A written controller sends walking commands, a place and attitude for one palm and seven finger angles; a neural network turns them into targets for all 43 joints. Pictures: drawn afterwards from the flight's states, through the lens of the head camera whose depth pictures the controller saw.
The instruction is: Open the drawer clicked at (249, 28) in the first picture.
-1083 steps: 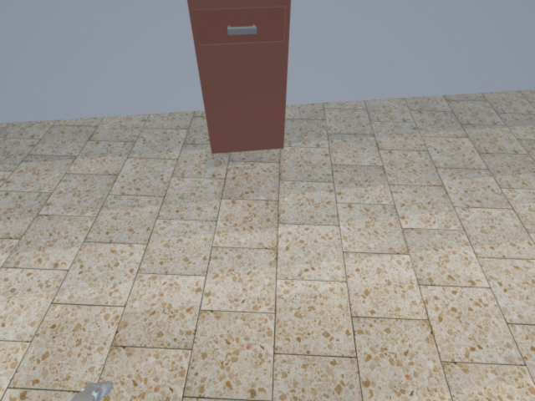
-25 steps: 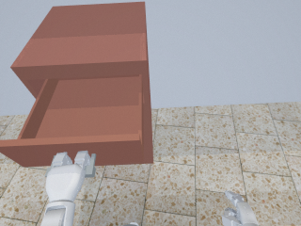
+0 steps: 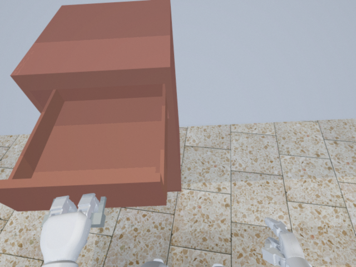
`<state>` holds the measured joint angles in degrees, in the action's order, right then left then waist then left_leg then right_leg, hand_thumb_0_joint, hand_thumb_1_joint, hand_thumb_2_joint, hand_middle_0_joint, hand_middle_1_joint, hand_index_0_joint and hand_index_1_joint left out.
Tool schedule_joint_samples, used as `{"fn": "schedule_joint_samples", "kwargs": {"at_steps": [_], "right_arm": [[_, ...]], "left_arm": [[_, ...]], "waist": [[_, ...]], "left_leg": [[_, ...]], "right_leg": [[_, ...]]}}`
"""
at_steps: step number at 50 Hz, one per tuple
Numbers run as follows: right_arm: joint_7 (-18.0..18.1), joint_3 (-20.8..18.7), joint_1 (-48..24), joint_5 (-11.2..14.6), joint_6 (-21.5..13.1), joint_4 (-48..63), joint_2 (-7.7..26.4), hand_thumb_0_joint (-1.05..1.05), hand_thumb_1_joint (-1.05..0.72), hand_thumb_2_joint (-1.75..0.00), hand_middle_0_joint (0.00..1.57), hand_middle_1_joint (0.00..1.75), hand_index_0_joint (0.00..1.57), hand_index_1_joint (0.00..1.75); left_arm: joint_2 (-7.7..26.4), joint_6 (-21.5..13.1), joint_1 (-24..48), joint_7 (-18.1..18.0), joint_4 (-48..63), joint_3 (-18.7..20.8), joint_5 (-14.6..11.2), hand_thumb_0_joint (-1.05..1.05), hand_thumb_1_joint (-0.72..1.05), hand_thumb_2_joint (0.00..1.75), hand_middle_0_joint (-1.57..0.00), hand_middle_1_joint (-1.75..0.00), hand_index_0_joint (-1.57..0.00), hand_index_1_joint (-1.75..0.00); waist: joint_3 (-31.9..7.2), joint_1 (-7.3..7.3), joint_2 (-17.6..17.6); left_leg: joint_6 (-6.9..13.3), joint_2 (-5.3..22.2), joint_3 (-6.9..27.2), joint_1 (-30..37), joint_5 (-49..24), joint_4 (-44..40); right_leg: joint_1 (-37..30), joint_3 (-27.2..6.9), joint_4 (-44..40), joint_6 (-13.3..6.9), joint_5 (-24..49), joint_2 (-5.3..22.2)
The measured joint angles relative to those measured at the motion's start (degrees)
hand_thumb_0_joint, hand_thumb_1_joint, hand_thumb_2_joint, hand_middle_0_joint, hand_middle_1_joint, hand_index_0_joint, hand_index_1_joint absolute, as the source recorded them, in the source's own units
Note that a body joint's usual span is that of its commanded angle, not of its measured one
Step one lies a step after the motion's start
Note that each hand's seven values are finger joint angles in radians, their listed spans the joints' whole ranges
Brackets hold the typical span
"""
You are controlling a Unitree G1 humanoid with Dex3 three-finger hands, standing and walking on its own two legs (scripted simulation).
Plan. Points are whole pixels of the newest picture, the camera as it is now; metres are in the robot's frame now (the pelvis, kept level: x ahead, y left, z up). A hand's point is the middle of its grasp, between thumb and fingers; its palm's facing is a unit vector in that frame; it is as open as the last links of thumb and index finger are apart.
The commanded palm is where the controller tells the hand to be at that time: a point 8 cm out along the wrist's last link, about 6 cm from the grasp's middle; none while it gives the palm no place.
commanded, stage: pull the drawer open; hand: left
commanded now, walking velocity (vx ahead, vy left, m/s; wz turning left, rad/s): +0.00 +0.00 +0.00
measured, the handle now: (77, 211) +0.23 +0.25 +0.00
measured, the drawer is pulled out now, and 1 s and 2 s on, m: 0.30 0.30 0.27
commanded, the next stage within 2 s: open the thumb to release the handle in 0.10 s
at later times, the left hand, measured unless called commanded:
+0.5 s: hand (77, 235) +0.19 +0.24 -0.02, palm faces -0.01 -0.06 -1.00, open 7.8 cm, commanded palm +0.17 +0.24 +0.03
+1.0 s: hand (78, 234) +0.19 +0.24 -0.02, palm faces +0.00 -0.06 -1.00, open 13.5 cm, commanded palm +0.18 +0.24 +0.03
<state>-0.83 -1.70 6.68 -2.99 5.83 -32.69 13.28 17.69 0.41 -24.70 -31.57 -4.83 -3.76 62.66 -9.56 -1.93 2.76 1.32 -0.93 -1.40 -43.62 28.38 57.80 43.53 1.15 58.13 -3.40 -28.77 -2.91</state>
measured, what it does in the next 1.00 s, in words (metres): stands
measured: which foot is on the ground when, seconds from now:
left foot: down 0.00-1.00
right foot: down 0.00-1.00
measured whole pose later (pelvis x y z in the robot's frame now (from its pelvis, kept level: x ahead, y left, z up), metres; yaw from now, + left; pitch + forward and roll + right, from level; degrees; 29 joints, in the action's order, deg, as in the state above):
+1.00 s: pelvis -0.01 -0.01 +0.00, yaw +2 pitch +14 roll +0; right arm 1.7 -1.5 7.2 -2.4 5.3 -33.9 13.5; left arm 18.9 -1.3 -18.9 -31.0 -9.2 -2.6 61.8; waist -9.2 -2.6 3.0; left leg 0.4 -1.1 0.6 -44.9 27.0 57.9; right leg 44.1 3.1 58.0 -4.3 -27.9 -2.8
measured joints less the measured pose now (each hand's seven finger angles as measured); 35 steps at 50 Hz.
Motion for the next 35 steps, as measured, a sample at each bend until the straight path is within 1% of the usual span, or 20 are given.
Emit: {"fn": "schedule_joint_samples", "kwargs": {"at_steps": [3, 7, 10, 11, 15, 17, 19, 22, 25, 31, 35], "right_arm": [[-0.33, 0.23, -0.05, 0.03, -0.02, 0.57, -0.32, 0.01, -0.91, -0.90, 0.20, 0.30, 0.20, 0.30], [-0.90, 0.76, 0.28, 0.11, -0.03, 1.58, -0.61, 0.01, -0.91, -0.90, 0.20, 0.30, 0.20, 0.30], [-1.19, 1.17, 0.67, 0.14, -0.16, 2.11, -0.74, 0.01, -0.91, -0.90, 0.20, 0.30, 0.20, 0.30], [-1.05, 1.25, 0.76, 0.04, -0.20, 2.10, -0.66, 0.01, -0.91, -0.90, 0.20, 0.30, 0.20, 0.30], [-0.26, 0.60, 0.55, -0.57, -0.35, 1.10, 0.05, 0.01, -0.91, -0.90, 0.20, 0.30, 0.20, 0.30], [-0.26, 0.09, 0.21, -0.62, -0.27, 0.69, 0.33, 0.01, -0.91, -0.90, 0.20, 0.30, 0.20, 0.30], [-0.20, -0.33, 0.02, -0.58, -0.21, 0.38, 0.50, 0.01, -0.91, -0.90, 0.20, 0.30, 0.20, 0.30], [0.09, -0.51, -0.04, -0.35, -0.07, 0.06, 0.38, 0.01, -0.91, -0.90, 0.20, 0.30, 0.20, 0.30], [0.54, -0.09, 0.04, -0.06, 0.06, -0.09, 0.06, 0.01, -0.91, -0.90, 0.20, 0.30, 0.20, 0.30], [1.45, 0.79, 0.12, 0.23, 0.21, -0.37, -0.54, 0.01, -0.91, -0.90, 0.20, 0.30, 0.20, 0.30], [1.77, 0.86, -0.08, 0.35, 0.11, -0.38, -0.55, 0.01, -0.91, -0.90, 0.20, 0.30, 0.20, 0.30]], "left_arm": [[-0.09, 0.54, -0.67, 0.46, 0.85, 0.27, -0.28, 0.02, 0.69, 0.78, -0.32, -1.35, -0.42, -1.35], [-0.11, 1.19, -2.46, 1.54, 2.41, 0.56, -1.32, 0.03, 0.68, 0.76, -0.31, -1.35, -0.42, -1.35], [0.06, 0.52, -4.33, 1.99, 3.83, 1.27, -1.98, 0.04, 0.68, 0.74, -0.31, -1.35, -0.42, -1.35], [0.40, 0.09, -4.58, 1.72, 3.95, 1.30, -1.73, 0.04, 0.68, 0.74, -0.31, -1.35, -0.42, -1.35], [1.65, -2.51, -2.70, -0.27, 2.37, 1.96, 0.48, 0.02, 0.68, 0.76, -0.34, -1.35, -0.41, -1.34], [1.60, -2.67, -2.28, -1.00, 2.30, 2.10, 0.66, 0.02, 0.66, 0.77, -0.35, -1.34, -0.41, -1.34], [1.16, -2.23, -2.05, -1.13, 2.46, 1.80, 0.21, 0.01, 0.61, 0.76, -0.36, -1.33, -0.41, -1.33], [0.30, -1.14, -1.82, -1.16, 2.41, 1.43, -0.58, 0.01, 0.51, 0.72, -0.37, -1.32, -0.41, -1.31], [-0.15, -0.25, -1.10, -0.98, 1.66, 1.07, -1.03, 0.01, 0.36, 0.66, -0.37, -1.30, -0.40, -1.30], [0.40, 0.14, 1.42, -0.15, -0.49, 0.60, -0.66, 0.00, 0.00, 0.51, -0.35, -1.26, -0.38, -1.26], [0.69, 0.26, 2.85, 0.62, -1.82, 0.48, -0.76, 0.00, -0.22, 0.42, -0.33, -1.23, -0.37, -1.23]], "waist": [[-0.05, 0.19, 0.09], [-0.33, 0.55, 0.14], [-0.58, 0.78, -0.24], [-0.67, 0.81, -0.37], [-0.58, -0.04, -0.49], [-0.45, -0.42, -0.17], [-0.44, -0.65, 0.31], [-0.52, -0.89, 0.75], [-0.45, -0.94, 0.76], [-0.01, -1.23, 0.19], [0.32, -1.06, 0.42]], "left_leg": [[-0.08, 0.10, -0.08, -0.16, 0.29, 0.38], [-0.11, 0.29, -0.43, 0.15, 0.59, 0.23], [-0.13, 0.43, -0.74, 0.44, 0.80, -0.10], [-0.14, 0.40, -0.69, 0.27, 0.86, -0.06], [-0.22, 0.15, 0.10, -1.66, 1.28, 1.47], [-0.23, 0.13, 0.37, -2.49, 1.56, 2.30], [-0.19, 0.02, 0.59, -2.91, 1.69, 2.73], [-0.13, -0.14, 0.62, -2.69, 1.60, 2.55], [-0.16, -0.31, 0.70, -2.09, 1.19, 1.85], [-0.49, -0.38, 1.27, -1.17, 0.12, 0.56], [-0.69, -0.28, 1.73, -0.77, -0.45, 0.08]], "right_leg": [[0.24, -0.07, 0.44, -0.10, -0.27, -0.11], [0.15, -0.45, 0.43, -0.14, -0.46, -0.32], [0.05, -0.79, 0.25, -0.15, -0.60, -0.48], [0.19, -0.74, 0.29, -0.14, -0.68, -0.45], [1.66, 0.11, 1.47, -0.23, -1.28, -0.19], [2.31, 0.42, 2.07, -0.26, -1.52, -0.16], [2.58, 0.64, 2.36, -0.21, -1.67, -0.05], [2.37, 0.66, 2.29, -0.12, -1.68, 0.11], [1.81, 0.71, 1.81, -0.13, -1.45, 0.27], [0.76, 1.24, 0.58, -0.45, -0.63, 0.34], [0.14, 1.68, -0.17, -0.65, -0.03, 0.24]]}}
